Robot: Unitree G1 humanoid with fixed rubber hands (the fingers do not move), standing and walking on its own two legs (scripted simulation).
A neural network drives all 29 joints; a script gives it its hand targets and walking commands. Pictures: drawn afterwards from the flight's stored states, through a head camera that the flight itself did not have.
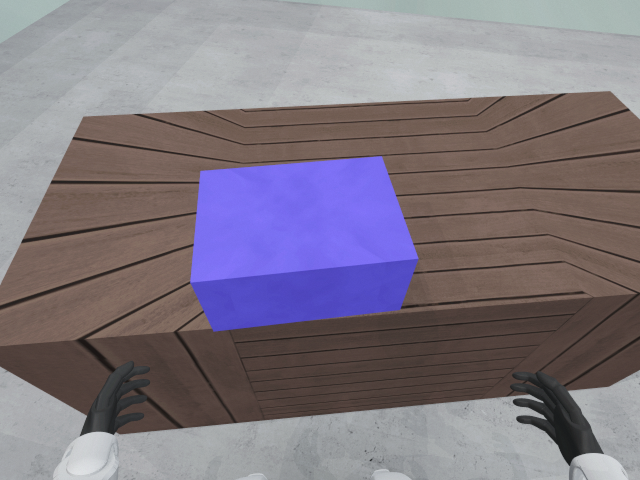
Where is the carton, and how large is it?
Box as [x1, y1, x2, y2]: [190, 156, 418, 331]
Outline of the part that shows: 381,156 200,171 190,282 214,331 395,310 400,308 418,258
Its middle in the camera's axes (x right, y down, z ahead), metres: -0.03 +0.01 +0.67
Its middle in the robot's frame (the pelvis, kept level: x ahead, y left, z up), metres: +0.50 +0.03 -0.06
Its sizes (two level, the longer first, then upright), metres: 0.320 0.227 0.154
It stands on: a pedestal, 0.62 m high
